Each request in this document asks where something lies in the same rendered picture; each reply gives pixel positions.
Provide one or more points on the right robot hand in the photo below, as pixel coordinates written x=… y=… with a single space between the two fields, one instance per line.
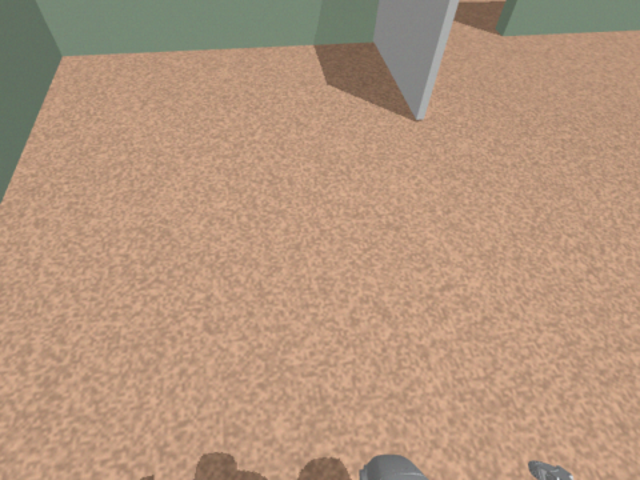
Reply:
x=544 y=471

